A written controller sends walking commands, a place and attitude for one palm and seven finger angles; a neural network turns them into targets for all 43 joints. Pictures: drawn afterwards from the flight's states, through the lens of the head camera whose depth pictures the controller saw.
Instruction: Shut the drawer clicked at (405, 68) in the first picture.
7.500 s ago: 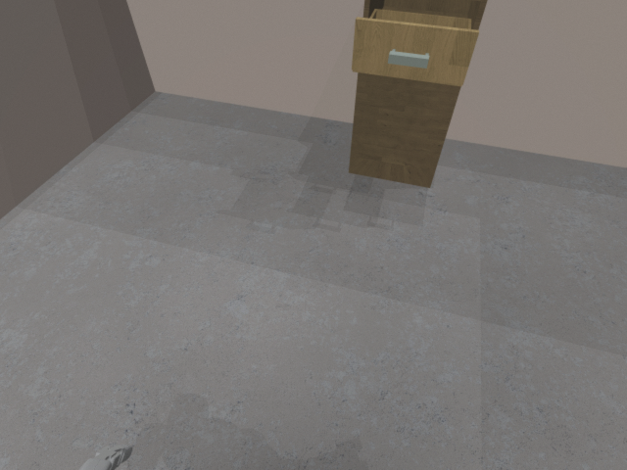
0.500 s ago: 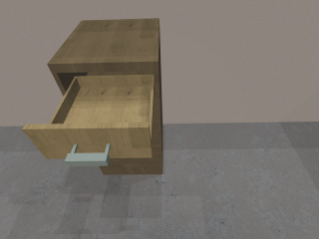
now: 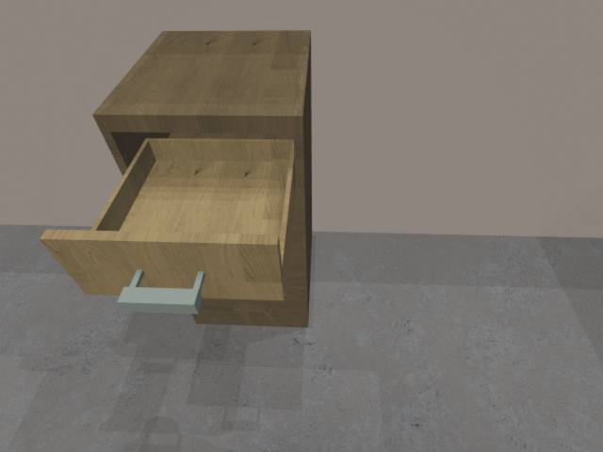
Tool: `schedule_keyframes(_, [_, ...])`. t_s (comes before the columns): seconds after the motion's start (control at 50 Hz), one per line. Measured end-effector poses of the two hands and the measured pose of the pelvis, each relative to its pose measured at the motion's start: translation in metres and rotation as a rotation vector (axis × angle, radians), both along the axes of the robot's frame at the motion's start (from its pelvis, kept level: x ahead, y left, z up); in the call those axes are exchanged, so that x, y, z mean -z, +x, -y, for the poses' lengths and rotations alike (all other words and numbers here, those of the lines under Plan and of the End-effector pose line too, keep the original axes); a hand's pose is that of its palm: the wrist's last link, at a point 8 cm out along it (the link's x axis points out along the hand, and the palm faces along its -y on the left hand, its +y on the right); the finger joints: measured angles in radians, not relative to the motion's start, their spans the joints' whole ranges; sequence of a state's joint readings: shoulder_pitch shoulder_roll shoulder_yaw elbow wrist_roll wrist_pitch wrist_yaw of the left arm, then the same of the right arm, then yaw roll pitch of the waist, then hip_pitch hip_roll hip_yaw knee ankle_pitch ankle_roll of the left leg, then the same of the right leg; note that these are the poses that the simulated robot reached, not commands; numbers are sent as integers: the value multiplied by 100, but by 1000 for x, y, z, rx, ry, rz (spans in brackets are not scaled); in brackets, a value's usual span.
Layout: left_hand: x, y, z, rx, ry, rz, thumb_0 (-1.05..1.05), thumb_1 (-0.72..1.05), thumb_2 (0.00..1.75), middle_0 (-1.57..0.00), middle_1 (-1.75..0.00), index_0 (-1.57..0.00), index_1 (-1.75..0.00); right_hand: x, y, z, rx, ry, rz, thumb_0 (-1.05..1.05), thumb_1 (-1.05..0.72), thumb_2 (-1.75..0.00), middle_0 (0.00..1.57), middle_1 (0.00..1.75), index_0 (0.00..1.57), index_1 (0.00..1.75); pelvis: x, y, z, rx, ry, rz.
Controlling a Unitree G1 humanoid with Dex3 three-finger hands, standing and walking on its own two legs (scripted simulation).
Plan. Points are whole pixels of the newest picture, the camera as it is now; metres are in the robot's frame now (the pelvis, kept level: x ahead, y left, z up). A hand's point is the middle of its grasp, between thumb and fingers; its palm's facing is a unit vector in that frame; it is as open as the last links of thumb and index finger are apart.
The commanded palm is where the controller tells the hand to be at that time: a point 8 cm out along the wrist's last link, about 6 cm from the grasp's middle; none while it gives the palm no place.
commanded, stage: shuffle to correct the standing spot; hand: left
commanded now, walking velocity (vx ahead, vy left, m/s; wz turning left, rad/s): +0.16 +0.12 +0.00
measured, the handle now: (165, 288) +0.36 +0.25 -0.02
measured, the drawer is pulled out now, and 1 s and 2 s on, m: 0.29 0.29 0.29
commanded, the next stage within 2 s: come to a stop and stand still in 0.18 s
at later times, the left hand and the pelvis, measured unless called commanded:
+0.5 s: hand out of the picture +0.09 +0.24 -0.17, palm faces +0.04 -0.97 -0.22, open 7.4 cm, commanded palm none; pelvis +0.06 +0.06 +0.00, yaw +0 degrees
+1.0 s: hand out of the picture +0.12 +0.20 -0.17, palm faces +0.04 -0.97 -0.23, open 7.2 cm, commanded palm none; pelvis +0.06 +0.02 +0.00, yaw +0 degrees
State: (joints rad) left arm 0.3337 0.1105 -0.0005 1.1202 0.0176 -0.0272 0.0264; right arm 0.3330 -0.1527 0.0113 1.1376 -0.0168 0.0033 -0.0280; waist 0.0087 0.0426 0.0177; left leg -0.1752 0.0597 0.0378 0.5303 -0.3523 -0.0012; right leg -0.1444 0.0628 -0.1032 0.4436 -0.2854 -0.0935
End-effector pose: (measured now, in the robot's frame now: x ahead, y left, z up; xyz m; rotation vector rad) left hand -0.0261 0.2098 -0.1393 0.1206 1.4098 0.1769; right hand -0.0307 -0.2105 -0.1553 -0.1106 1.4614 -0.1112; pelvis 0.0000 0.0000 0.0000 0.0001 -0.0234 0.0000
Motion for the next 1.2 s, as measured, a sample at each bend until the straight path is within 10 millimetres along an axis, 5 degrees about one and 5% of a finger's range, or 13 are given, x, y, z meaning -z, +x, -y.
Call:
schedule_keyframes(0.14, [0,-18,-12,-52,-25,-41,0,91,90,-21,-30,-20,-30,-12,29,-6,-22,-26,31,1,-91,-90,20,30,19,30,-4,11,-16,-1,0,-4])
schedule_keyframes(0.28, [12,-14,-52,-60,-23,-102,0,91,90,-21,-30,-20,-30,-9,77,-30,-36,-57,145,1,-91,-90,20,30,20,30,7,34,-47,-6,-7,5])
schedule_keyframes(0.4, [7,45,-82,6,21,-39,0,91,90,-20,-30,-19,-30,-5,77,-58,-1,-25,130,1,-91,-90,20,30,20,30,5,49,-62,10,20,-2])
schedule_keyframes(0.52, [-5,115,-80,36,50,103,0,92,90,-20,-30,-19,-30,-2,72,-82,3,37,60,1,-91,-90,20,30,20,30,0,58,-61,5,29,-18])
schedule_keyframes(0.66, [-6,151,-60,88,73,156,0,93,90,-20,-30,-19,-30,11,72,-56,55,41,30,2,-91,-90,20,30,20,30,7,61,-41,18,38,-23])
schedule_keyframes(0.92, [-6,147,-37,66,56,175,-1,94,90,-21,-30,-20,-30,0,80,-5,46,-26,51,1,-91,-90,20,30,19,30,4,62,-17,-1,27,-6])
schedule_keyframes(1.2, [-1,112,-56,38,49,79,0,91,90,-21,-30,-20,-30,-4,91,-26,19,-23,48,1,-90,-90,20,30,19,30,3,68,-38,2,-2,-24])
